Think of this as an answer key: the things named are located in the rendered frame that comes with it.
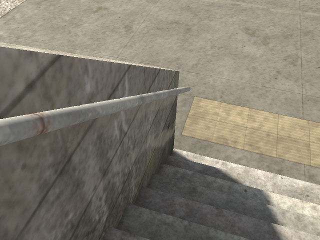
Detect stairs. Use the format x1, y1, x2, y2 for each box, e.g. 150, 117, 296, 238
102, 148, 320, 240

